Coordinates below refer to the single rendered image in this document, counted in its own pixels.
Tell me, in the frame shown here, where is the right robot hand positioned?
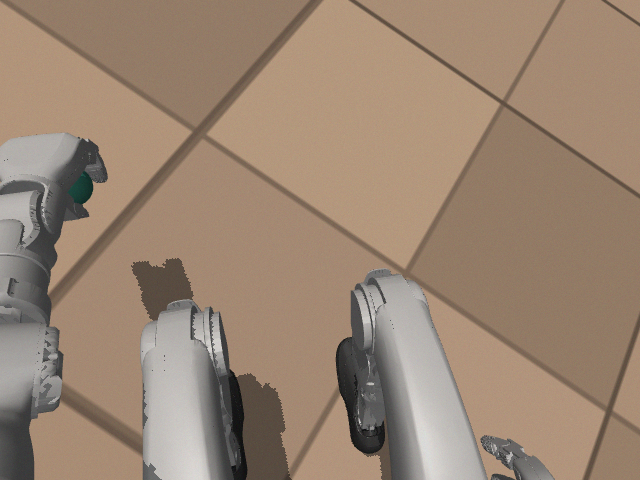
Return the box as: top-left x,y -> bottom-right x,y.
481,436 -> 555,480

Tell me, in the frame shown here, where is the left robot hand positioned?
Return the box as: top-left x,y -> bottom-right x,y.
0,133 -> 108,221

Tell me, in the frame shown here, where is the left robot arm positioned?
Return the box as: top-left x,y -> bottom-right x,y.
0,174 -> 67,480

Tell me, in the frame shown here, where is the ball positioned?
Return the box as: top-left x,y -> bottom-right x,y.
68,171 -> 93,204

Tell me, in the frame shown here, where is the right robot foot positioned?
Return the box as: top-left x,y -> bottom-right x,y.
336,337 -> 385,454

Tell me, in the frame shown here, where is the left robot foot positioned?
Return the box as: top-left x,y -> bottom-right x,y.
228,370 -> 247,480

